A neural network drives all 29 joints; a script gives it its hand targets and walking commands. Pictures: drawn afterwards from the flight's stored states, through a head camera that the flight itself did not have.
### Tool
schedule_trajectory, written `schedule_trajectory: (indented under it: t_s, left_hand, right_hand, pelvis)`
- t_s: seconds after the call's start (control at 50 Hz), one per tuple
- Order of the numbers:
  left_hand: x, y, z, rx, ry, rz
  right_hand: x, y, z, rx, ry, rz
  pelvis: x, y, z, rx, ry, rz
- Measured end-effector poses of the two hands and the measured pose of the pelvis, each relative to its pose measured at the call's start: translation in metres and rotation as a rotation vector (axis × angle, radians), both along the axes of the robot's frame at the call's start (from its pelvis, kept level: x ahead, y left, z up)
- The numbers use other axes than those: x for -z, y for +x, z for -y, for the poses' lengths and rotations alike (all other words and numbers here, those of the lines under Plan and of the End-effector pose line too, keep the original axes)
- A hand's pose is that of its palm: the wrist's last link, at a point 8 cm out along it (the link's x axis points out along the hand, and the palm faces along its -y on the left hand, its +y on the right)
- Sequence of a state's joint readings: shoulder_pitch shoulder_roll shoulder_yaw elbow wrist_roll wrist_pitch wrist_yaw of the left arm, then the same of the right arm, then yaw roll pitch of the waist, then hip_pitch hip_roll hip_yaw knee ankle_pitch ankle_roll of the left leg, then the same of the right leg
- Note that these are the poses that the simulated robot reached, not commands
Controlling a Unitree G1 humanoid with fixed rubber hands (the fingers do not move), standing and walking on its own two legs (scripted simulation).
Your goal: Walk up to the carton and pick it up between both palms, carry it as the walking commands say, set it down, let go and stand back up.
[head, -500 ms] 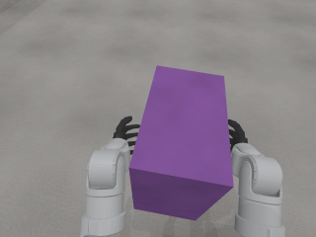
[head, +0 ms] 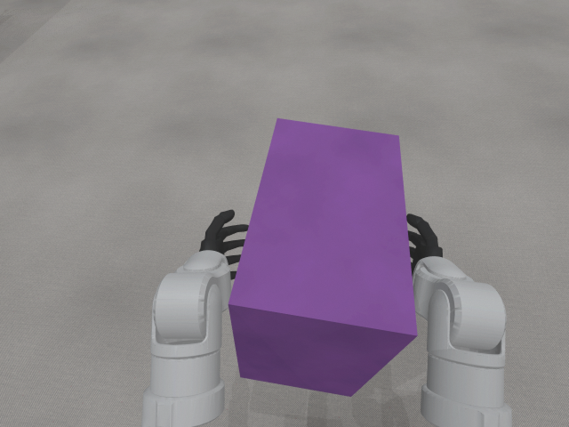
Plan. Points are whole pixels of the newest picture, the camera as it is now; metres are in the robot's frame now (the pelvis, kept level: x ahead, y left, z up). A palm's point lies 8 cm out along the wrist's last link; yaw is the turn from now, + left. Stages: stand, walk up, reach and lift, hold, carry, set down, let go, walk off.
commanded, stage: carry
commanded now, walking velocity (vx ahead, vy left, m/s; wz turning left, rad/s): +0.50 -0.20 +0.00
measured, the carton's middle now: (315, 262) +0.34 -0.01 +0.02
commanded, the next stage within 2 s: none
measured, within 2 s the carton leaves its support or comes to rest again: neither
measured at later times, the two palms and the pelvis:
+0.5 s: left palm (273, 96) +0.67 +0.05 +0.09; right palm (412, 97) +0.66 -0.21 +0.07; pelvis +0.37 -0.06 +0.00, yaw -1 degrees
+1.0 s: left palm (290, 18) +1.04 +0.02 +0.08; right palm (393, 10) +1.05 -0.24 +0.08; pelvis +0.75 -0.11 -0.01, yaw +2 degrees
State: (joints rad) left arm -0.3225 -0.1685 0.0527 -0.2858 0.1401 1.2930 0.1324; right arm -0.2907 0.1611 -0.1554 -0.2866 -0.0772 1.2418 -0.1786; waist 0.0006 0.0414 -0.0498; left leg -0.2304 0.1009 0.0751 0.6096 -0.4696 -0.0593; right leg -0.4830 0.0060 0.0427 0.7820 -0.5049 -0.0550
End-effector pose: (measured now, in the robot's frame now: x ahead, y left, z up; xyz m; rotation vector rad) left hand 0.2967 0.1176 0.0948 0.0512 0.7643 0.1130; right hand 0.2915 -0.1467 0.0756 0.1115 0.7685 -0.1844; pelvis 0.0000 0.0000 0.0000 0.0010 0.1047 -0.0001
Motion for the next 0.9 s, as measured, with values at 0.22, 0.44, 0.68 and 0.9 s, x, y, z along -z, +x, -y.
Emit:
schedule_trajectory:
  t_s: [0.22, 0.44, 0.68, 0.9]
  left_hand:
    - [0.022, 0.147, 0.028, -0.076, -0.072, -0.044]
    - [0.015, 0.322, 0.048, -0.016, -0.028, -0.025]
    - [0.017, 0.513, 0.108, -0.015, -0.063, -0.008]
    - [0.016, 0.663, 0.107, -0.041, -0.057, -0.025]
  right_hand:
    - [0.003, 0.166, 0.028, -0.077, -0.075, -0.046]
    - [0.006, 0.327, 0.049, -0.021, -0.031, -0.025]
    - [-0.001, 0.517, 0.108, -0.017, -0.067, -0.012]
    - [0.0, 0.673, 0.108, -0.043, -0.062, -0.03]
  pelvis:
    - [-0.003, 0.151, 0.052, -0.067, 0.025, -0.059]
    - [0.001, 0.322, 0.055, -0.009, 0.009, -0.021]
    - [0.001, 0.511, 0.115, -0.003, -0.011, -0.011]
    - [-0.004, 0.663, 0.121, -0.032, 0.002, -0.028]
